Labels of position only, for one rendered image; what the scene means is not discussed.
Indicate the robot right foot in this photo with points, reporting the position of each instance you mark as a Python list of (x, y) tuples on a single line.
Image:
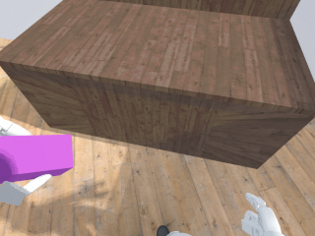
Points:
[(162, 231)]

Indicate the robot right hand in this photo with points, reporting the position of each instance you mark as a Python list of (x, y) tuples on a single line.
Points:
[(256, 224)]

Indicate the sponge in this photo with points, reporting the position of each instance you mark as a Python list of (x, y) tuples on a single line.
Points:
[(28, 157)]

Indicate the robot left hand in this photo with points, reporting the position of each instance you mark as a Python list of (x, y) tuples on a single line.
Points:
[(12, 193)]

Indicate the table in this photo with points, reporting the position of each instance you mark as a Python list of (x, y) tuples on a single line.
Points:
[(224, 80)]

